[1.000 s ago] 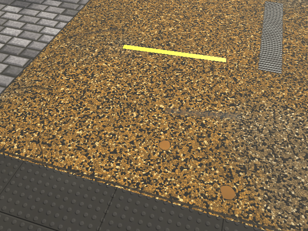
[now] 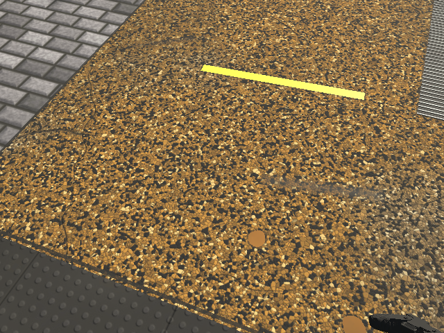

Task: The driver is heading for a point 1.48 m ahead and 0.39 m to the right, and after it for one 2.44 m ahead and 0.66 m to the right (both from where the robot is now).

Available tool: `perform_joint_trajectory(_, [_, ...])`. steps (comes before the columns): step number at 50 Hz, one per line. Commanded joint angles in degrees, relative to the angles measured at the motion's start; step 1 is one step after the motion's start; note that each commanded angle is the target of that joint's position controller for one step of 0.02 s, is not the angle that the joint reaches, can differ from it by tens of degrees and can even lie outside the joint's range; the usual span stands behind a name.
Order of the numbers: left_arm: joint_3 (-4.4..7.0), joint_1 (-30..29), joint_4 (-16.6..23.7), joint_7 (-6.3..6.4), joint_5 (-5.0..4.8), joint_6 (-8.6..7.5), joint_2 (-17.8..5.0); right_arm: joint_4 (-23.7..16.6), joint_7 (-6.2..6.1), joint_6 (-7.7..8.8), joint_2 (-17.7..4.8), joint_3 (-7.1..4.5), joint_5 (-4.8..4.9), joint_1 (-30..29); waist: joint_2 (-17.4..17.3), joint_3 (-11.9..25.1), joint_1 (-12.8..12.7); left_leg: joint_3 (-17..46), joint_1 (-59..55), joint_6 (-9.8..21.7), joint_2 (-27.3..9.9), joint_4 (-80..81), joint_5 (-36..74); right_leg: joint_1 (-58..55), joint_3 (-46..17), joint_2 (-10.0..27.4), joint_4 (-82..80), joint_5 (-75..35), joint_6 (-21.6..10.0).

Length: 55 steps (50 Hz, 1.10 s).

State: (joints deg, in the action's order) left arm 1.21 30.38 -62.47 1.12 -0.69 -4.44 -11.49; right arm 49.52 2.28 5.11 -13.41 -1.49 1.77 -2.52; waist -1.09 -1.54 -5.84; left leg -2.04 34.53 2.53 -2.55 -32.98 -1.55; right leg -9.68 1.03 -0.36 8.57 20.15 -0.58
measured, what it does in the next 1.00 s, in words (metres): walks ahead, turning right: left foot, then right foot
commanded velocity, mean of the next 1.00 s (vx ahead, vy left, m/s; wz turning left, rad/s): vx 0.49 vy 0.00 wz -0.39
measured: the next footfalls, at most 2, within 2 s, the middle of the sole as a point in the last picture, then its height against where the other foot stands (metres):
left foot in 0.06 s outside the picture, level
right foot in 0.64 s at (297, 317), level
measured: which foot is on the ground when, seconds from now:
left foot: up 0.00-0.04, down 0.06-0.64, up 0.66-1.00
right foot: down 0.00-0.06, up 0.08-0.62, down 0.64-1.00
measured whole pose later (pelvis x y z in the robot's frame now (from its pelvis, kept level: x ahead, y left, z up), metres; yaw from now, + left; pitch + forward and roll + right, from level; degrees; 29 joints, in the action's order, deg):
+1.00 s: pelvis +0.58 -0.06 +0.01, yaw -26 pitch +3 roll +0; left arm 4.5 19.0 -44.4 0.3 -1.3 -3.2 -15.6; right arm 43.7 0.2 6.1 -15.9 -2.6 0.0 0.7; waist -2.2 -1.5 -4.1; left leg 6.0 35.9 -2.9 -3.5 -32.3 2.5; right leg 7.3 -8.0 -6.6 20.8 15.3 -4.9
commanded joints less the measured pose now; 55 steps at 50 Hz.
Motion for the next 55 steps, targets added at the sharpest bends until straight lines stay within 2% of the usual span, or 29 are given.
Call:
perform_joint_trajectory(1, [2.49, -0.8, 2.2, 0.32, -0.05, 0.19, -10.9, -3.6, 0.33, 1.05, -6.8, -1.99, -0.01, -0.1, 8.2, -2.8, 6.8, -1.2, -9.0, 2.6, 2.5, 1.5, -1.4, 5.3, -4.0, 15.2, 5.4, -44.3, -7.1])
perform_joint_trajectory(2, [2.54, -1.8, 2.6, 0.28, 0.32, 0.69, -10.9, -1.3, 0.06, 0.95, -8.7, -3.23, 0.09, 7.7, 8.6, 2.2, 10.9, -2.3, -18.8, 4.0, 4.4, 1.1, -2.3, 6.3, -2.3, 13.7, 14.5, -53.6, -6.0])
perform_joint_trajectory(3, [2.22, -2.6, 3.5, 0.18, 0.79, 0.99, -10.4, 1.7, -0.43, 0.61, -11.1, -4.59, 0.32, 17.7, 8.0, 8.2, 15.4, -0.7, -32.9, 5.8, 3.2, 0.8, -2.6, 12.8, -0.9, 11.2, 27.0, -52.4, -4.2])
perform_joint_trajectory(4, [1.08, -0.2, 5.0, -0.13, 1.55, 0.77, -6.7, 3.5, -1.07, 0.15, -15.6, -5.70, -0.81, 26.8, -2.1, 16.4, 15.9, 17.9, -51.3, 10.7, -9.9, 2.5, -11.6, 29.4, 1.1, 5.5, 47.3, -30.6, -2.0])
perform_joint_trajectory(5, [-0.82, 5.0, 4.7, -0.66, 0.57, -0.78, 0.7, 4.2, -0.38, 0.23, -16.3, -5.26, -1.45, 28.2, -15.9, 23.9, 12.2, 45.8, -59.7, 18.0, -20.5, 14.5, -23.8, 43.3, -5.0, -3.8, 63.9, 11.5, -0.2])
perform_joint_trajectory(6, [0.70, -0.6, 5.7, -0.90, -1.15, -2.30, -5.5, 4.0, -0.19, 0.65, -11.1, -3.84, -0.87, 23.4, -10.7, 15.8, 12.3, 44.7, -53.3, 14.9, -17.8, 18.5, -26.2, 49.1, -9.3, -0.4, 70.1, 10.6, -1.7])
perform_joint_trajectory(7, [1.50, -5.8, 7.3, -0.90, -2.47, -3.08, -8.2, 2.9, -0.28, 1.02, -8.4, -3.13, -0.69, 17.8, -6.7, 7.6, 10.8, 34.0, -43.9, 12.3, -16.7, 18.9, -20.5, 51.0, -7.7, 2.5, 69.9, 5.2, -2.8])
perform_joint_trajectory(8, [1.74, -8.2, 7.6, -0.33, -2.28, -3.20, -8.3, 2.0, -0.14, 1.48, -7.2, -2.72, -1.15, 13.2, -0.9, 4.8, 8.7, 26.5, -35.1, 10.8, -15.0, 20.1, -12.5, 47.5, -7.0, 5.6, 67.1, -0.4, -3.1])
perform_joint_trajectory(9, [2.33, -8.6, 7.4, 0.08, -1.64, -2.58, -7.8, 2.0, 0.13, 1.91, -5.4, -2.29, -1.79, 11.3, -0.5, 3.0, 6.9, 20.3, -29.2, 9.6, -12.9, 21.6, -7.1, 44.2, -6.9, 7.3, 64.2, -3.4, -3.1])
perform_joint_trajectory(11, [2.52, -6.1, 6.9, 0.09, -1.63, -0.65, -5.3, 3.5, 0.16, 2.30, -3.5, -1.84, -2.40, 11.5, -3.1, 2.3, 4.6, 13.2, -24.0, 8.8, -10.5, 24.4, -4.8, 39.6, -7.5, 8.8, 61.0, -5.3, -3.3])
perform_joint_trajectory(15, [3.17, -12.5, 10.1, 0.18, -1.06, 0.92, -5.5, 5.7, -1.31, 2.67, -6.3, -2.36, -2.66, 14.7, -1.9, -2.0, 4.6, 6.2, -22.6, 9.4, -10.5, 27.8, -0.7, 47.4, -8.6, 9.0, 54.4, -12.4, -2.2])
perform_joint_trajectory(18, [3.28, -17.6, 12.2, -0.60, -0.68, 0.29, -5.6, 5.9, -2.38, 2.44, -7.1, -2.31, -2.87, 16.1, -0.9, -2.6, 5.6, 1.4, -25.3, 8.1, -9.6, 28.1, 3.6, 50.4, -8.4, 7.5, 44.1, -21.9, -1.7])
perform_joint_trajectory(21, [2.47, -24.4, 14.8, -1.83, -0.34, -0.06, -4.4, 6.1, -3.19, 2.10, -8.2, -2.25, -2.39, 18.4, -0.1, -3.5, 7.9, -3.1, -27.6, 6.7, -9.1, 28.6, 6.0, 48.9, -3.5, 6.6, 34.6, -27.8, -1.6])
perform_joint_trajectory(26, [1.65, -32.4, 20.2, -4.09, -0.55, -0.06, -3.7, 7.6, -3.63, -0.32, -9.6, -2.65, -1.62, 24.3, 0.6, -4.9, 10.3, -6.3, -41.4, 6.1, -12.7, 22.4, 16.0, 54.0, 0.8, 5.1, 27.6, -21.2, -3.2])
perform_joint_trajectory(29, [2.89, -29.1, 21.8, -5.22, -0.80, 0.18, -6.4, 5.9, -4.25, -1.85, -11.9, -3.30, -1.64, 22.2, -3.4, -0.2, 6.5, -9.1, -43.8, 4.4, -13.4, 11.2, 43.3, 44.4, 5.9, 0.2, 27.4, -12.5, -6.2])
perform_joint_trajectory(30, [4.03, -23.3, 20.9, -5.30, -0.93, 0.36, -8.6, 5.1, -4.51, -2.37, -12.6, -3.51, -1.81, 21.2, -4.7, 3.2, 3.1, -9.7, -42.5, 3.7, -13.0, 2.7, 50.1, 36.7, 6.8, -2.1, 27.4, -10.5, -7.6])
perform_joint_trajectory(31, [5.92, -14.0, 18.9, -4.80, -1.05, 0.44, -12.1, 4.2, -4.66, -2.59, -12.6, -3.41, -1.60, 19.9, -4.0, 8.0, -1.9, -10.6, -36.9, 2.0, -11.0, -9.7, 46.9, 22.8, 5.6, -3.8, 23.0, -13.9, -10.0])
perform_joint_trajectory(32, [7.82, -5.6, 17.5, -3.28, -0.78, 1.19, -17.7, 2.6, -4.49, -1.78, -10.9, -2.65, -2.39, 20.8, 3.8, 14.3, -4.2, -10.8, -21.8, -0.4, -7.7, -28.4, 24.7, 4.8, -10.2, 5.9, 21.6, -13.6, -14.0])
perform_joint_trajectory(33, [8.08, -8.2, 19.4, -2.99, -0.70, 0.91, -21.1, 0.0, -2.96, 0.63, -2.6, -0.20, -2.74, 25.4, 15.9, 20.6, 2.4, -2.5, 3.5, -3.9, 6.8, -49.9, -28.9, -13.9, -46.1, 20.6, 13.3, -8.5, -26.9])
perform_joint_trajectory(34, [6.70, -6.0, 18.9, -2.85, 0.13, 0.79, -16.2, -1.5, -1.71, 3.63, -8.5, -1.48, -0.64, 18.9, 9.5, 22.8, -1.6, 9.1, 10.1, -1.8, 4.1, -52.7, -28.7, -15.2, -47.8, 20.0, 8.3, -6.3, -25.2])
perform_joint_trajectory(35, [5.90, -8.7, 19.2, -2.57, 0.39, 0.30, -12.9, -3.4, -1.35, 4.74, -9.9, -1.84, 1.18, 14.2, 7.2, 14.7, -0.9, 8.7, 12.9, -0.2, 1.0, -49.4, -24.3, -8.9, -37.5, 17.6, 8.4, -9.4, -21.8])
perform_joint_trajectory(36, [5.35, -13.1, 20.0, -2.80, 0.19, -0.17, -11.1, -3.3, -1.70, 4.92, -9.1, -1.78, 0.53, 13.4, 0.1, 8.8, 2.4, 8.2, 10.2, -0.1, -1.6, -42.8, -20.5, 1.4, -29.9, 14.7, 7.6, -16.1, -19.5])
perform_joint_trajectory(37, [4.72, -16.7, 21.1, -2.77, 0.12, -0.37, -9.2, -2.7, -2.21, 4.24, -9.7, -2.48, -0.71, 13.6, -1.2, 6.4, 4.5, 7.7, 6.0, -0.7, -3.4, -37.2, -18.7, 8.6, -24.6, 12.4, 6.9, -21.2, -17.7])
perform_joint_trajectory(39, [4.50, -18.5, 22.2, -2.40, 0.38, -0.31, -9.4, -3.2, -2.27, 2.46, -9.0, -2.89, -1.79, 15.4, -0.2, 4.3, 7.2, 7.3, 0.6, -2.6, -4.3, -32.3, -17.1, 17.1, -21.5, 10.3, 4.6, -25.2, -17.5])
perform_joint_trajectory(41, [4.98, -17.1, 22.2, -1.72, 0.08, -0.43, -11.4, -4.4, -2.53, 1.42, -7.5, -2.66, -2.63, 14.0, 0.9, 3.1, 7.5, 5.7, -0.1, -4.8, -4.0, -26.1, -14.1, 21.6, -18.3, 9.2, 3.5, -29.0, -17.7])
perform_joint_trajectory(46, [5.65, -12.9, 21.7, -0.45, -0.49, 0.43, -13.3, -8.3, -2.51, 1.42, -5.2, -1.70, -2.38, 2.6, 4.7, 1.4, 3.3, 4.0, -4.4, -6.1, 0.5, -3.0, 5.1, 26.1, -13.6, 4.1, 4.9, -22.0, -12.8])
perform_joint_trajectory(51, [5.49, -9.6, 20.7, -0.20, -0.86, 1.05, -12.5, -10.9, -1.57, 2.35, -8.4, -2.58, -1.28, -1.2, 6.9, 2.1, 2.4, 6.6, -6.8, -4.4, 2.1, 5.0, 4.0, 19.3, -21.3, 7.3, 10.6, -15.3, -10.9])
perform_joint_trajectory(54, [5.05, -10.3, 20.9, 0.18, -0.19, 1.50, -11.3, -9.1, -1.13, 3.45, -10.1, -3.51, -1.65, 5.7, 8.8, 4.0, 6.0, 4.6, -14.5, -1.1, 2.3, 7.9, -0.1, 15.8, -22.6, 7.7, 17.3, -21.2, -9.4])
perform_joint_trajectory(55, [4.17, -10.4, 21.2, -0.03, 0.16, 1.37, -9.1, -7.9, -1.34, 3.81, -11.8, -4.27, -2.51, 11.7, 7.8, 8.7, 8.8, 6.4, -24.6, 1.4, -0.5, 7.4, -0.2, 17.7, -20.2, 4.8, 25.6, -24.2, -7.7])
Velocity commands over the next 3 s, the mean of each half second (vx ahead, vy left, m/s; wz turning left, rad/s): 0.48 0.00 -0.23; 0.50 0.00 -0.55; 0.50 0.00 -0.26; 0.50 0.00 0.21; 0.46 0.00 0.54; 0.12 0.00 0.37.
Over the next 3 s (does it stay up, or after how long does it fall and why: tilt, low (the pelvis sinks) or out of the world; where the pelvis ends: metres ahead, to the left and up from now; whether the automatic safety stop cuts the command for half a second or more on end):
stays up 1.42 -0.43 0.00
